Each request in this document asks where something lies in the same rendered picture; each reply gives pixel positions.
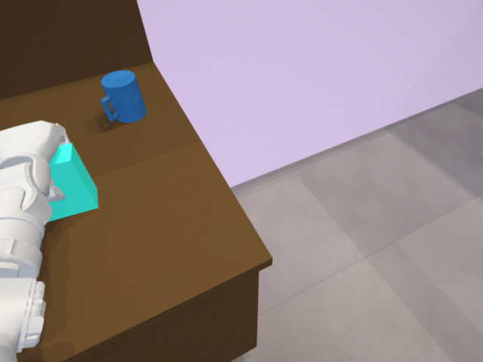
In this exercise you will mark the robot left forearm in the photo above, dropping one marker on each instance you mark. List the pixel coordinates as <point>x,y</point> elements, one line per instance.
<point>24,211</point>

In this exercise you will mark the robot left upper arm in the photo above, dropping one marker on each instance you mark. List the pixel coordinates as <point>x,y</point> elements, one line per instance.
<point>22,310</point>

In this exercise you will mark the table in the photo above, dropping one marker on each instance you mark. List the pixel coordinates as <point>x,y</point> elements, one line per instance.
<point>166,269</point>

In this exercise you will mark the sponge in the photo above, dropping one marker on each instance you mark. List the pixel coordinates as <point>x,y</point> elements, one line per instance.
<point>71,176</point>

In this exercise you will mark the robot left hand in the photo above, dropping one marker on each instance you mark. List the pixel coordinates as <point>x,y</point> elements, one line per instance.
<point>41,138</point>

